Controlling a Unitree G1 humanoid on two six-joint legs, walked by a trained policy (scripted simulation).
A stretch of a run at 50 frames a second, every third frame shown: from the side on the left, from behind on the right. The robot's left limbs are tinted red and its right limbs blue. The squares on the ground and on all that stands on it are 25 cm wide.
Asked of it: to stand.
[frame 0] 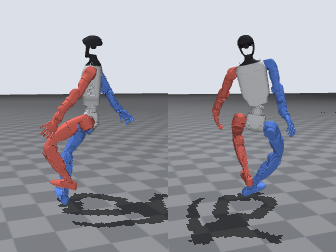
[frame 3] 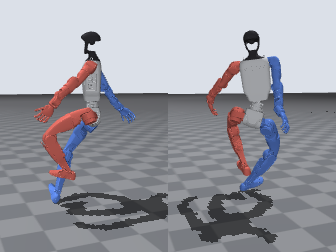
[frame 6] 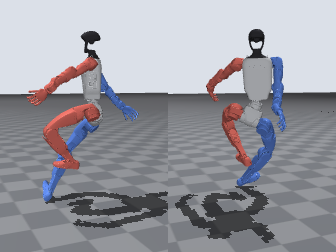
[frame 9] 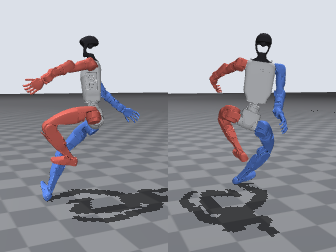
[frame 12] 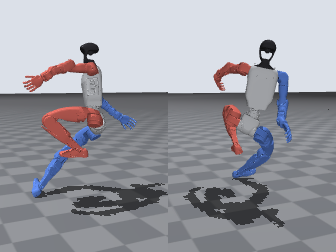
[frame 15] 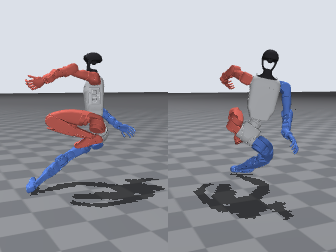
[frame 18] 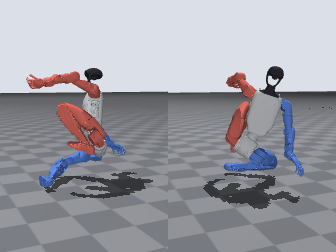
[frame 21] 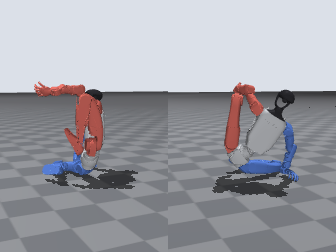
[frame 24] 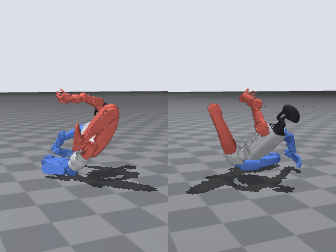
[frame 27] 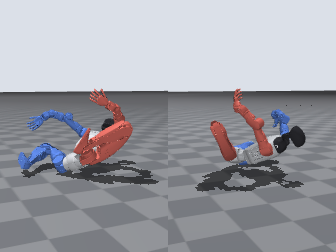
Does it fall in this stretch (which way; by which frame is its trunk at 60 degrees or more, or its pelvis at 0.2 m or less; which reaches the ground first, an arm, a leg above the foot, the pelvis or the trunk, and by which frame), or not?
yes: goes over backward and to its right; its pelvis at 0.2 m or less by frame 21; the right leg reaches the ground first, by frame 21
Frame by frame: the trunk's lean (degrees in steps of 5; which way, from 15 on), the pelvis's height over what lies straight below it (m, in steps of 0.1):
0: 10, 0.7
3: 5, 0.7
6: 0, 0.7
9: 10, 0.6
12: 10, 0.6
15: 10, 0.5
18: 20 to its right, 0.4
21: 35 to its right, 0.2
24: 45 to its right, 0.1
27: 65 backward and to its right, 0.1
